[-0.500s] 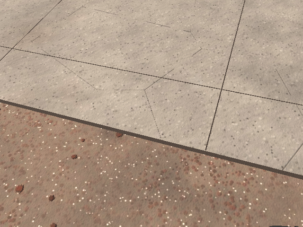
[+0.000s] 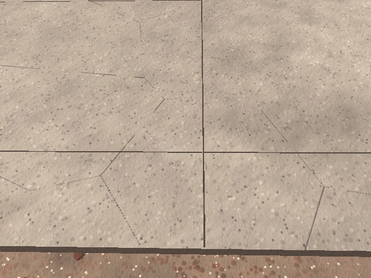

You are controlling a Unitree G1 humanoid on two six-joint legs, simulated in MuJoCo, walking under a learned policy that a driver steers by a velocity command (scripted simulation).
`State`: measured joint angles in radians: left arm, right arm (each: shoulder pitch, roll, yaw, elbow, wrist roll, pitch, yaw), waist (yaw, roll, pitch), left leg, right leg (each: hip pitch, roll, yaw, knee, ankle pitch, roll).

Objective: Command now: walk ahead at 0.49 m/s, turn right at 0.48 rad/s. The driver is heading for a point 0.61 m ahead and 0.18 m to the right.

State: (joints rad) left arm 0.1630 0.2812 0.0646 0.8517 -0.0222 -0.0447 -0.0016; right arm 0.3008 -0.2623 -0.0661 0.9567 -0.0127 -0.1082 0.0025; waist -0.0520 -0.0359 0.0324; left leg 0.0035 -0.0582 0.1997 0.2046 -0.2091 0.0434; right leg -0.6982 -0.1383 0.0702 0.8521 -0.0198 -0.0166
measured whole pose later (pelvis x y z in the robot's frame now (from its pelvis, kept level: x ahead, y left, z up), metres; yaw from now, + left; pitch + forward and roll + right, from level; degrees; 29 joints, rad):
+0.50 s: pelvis +0.29 -0.08 +0.01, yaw -17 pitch +2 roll +1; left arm 0.33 0.27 0.07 0.75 -0.02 -0.06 0.00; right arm 0.04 -0.30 -0.06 0.77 -0.01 -0.10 0.00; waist 0.05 0.04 0.04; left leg -0.66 0.10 -0.10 0.74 -0.05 -0.05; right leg -0.15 0.11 0.10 0.32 -0.19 -0.10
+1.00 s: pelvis +0.53 -0.10 +0.00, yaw -28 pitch +2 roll +1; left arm 0.16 0.28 0.05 0.66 0.00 0.01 0.03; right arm 0.20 -0.25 -0.04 0.87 0.00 -0.06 0.02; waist -0.04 -0.03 0.06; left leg -0.23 -0.03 0.04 0.37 -0.16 0.04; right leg -0.48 -0.04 0.08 0.73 -0.27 0.05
